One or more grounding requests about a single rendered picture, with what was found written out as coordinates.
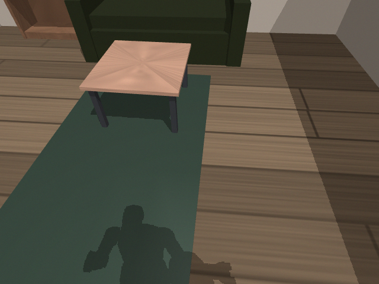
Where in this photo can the coffee table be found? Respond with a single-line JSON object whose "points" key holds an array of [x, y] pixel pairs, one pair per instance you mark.
{"points": [[140, 67]]}

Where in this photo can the sofa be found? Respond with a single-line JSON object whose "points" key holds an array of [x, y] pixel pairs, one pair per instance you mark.
{"points": [[216, 29]]}

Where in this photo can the bookshelf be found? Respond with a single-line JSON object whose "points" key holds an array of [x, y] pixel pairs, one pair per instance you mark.
{"points": [[42, 19]]}

